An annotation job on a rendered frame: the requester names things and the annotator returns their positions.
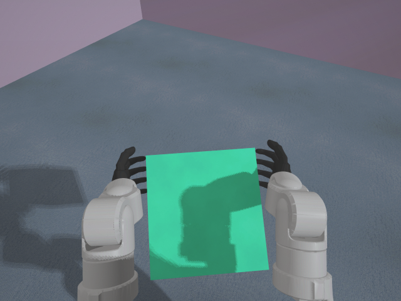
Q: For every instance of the robot left hand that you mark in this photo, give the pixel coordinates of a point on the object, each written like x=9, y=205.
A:
x=124, y=163

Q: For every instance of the left robot forearm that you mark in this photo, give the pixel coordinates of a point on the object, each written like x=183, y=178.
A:
x=108, y=243

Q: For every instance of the robot right hand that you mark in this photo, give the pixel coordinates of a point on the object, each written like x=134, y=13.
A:
x=278, y=156

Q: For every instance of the carton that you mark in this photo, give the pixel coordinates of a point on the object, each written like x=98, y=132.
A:
x=204, y=214

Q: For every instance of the right robot forearm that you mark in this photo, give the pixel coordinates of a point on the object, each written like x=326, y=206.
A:
x=301, y=239

